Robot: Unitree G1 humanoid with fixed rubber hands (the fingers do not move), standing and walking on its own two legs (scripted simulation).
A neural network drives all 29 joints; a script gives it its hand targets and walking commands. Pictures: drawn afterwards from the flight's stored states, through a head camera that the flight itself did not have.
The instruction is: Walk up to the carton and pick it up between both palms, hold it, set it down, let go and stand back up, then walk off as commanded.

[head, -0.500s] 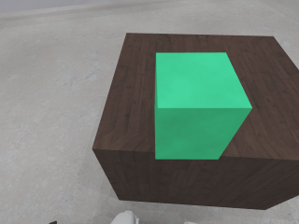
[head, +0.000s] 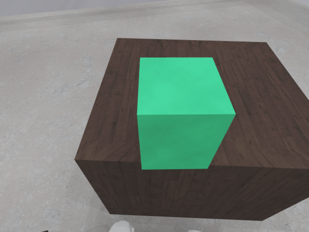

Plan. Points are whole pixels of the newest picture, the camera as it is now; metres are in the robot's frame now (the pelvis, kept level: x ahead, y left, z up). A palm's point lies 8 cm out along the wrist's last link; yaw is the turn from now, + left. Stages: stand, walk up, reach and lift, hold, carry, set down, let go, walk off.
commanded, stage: walk up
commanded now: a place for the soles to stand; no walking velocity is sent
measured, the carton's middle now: (175, 116) +0.42 -0.02 +0.07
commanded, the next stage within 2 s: reach and lift in 1.88 s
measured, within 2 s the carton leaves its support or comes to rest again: neither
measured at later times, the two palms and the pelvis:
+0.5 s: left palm out of the picture +0.10 +0.30 -0.10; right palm out of the picture +0.09 -0.32 -0.08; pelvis +0.04 -0.01 +0.01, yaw +0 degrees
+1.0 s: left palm out of the picture +0.12 +0.27 -0.10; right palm out of the picture +0.14 -0.35 -0.09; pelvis +0.07 -0.04 +0.01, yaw +0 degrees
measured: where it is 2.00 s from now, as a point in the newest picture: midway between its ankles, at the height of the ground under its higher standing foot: outside the picture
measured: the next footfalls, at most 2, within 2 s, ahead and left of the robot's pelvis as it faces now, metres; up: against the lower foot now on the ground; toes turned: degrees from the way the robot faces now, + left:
left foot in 0.32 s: +0.13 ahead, +0.10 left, +0.00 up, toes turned +4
right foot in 0.68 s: +0.06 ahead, -0.11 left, +0.00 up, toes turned -7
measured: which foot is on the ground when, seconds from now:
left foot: up 0.00-0.30, down 0.32-0.68, up 0.70-0.96, down 0.98-1.00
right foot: down 0.00-0.36, up 0.38-0.66, down 0.68-1.00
